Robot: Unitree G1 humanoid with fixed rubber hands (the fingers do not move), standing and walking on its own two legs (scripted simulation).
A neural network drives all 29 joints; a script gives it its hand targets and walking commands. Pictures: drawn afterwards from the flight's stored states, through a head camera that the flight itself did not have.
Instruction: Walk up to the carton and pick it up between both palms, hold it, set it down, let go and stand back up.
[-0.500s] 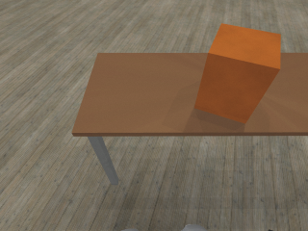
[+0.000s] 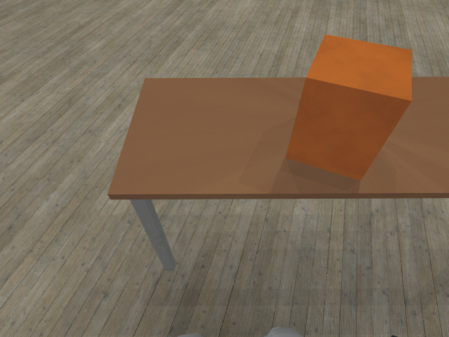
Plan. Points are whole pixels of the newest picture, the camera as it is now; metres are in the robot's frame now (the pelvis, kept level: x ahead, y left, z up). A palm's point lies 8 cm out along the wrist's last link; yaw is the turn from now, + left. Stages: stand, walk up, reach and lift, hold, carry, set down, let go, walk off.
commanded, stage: walk up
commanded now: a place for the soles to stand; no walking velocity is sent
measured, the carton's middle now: (343, 108) +0.63 -0.28 +0.03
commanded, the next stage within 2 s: none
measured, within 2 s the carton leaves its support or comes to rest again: neither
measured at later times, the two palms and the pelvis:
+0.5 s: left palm out of the picture +0.07 +0.33 -0.10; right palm out of the picture +0.08 -0.29 -0.10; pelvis +0.00 +0.02 +0.00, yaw +0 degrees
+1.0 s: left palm out of the picture +0.08 +0.34 -0.11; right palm out of the picture +0.08 -0.29 -0.10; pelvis +0.00 +0.02 +0.00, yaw +0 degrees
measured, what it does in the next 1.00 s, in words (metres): steps on the spot: right foot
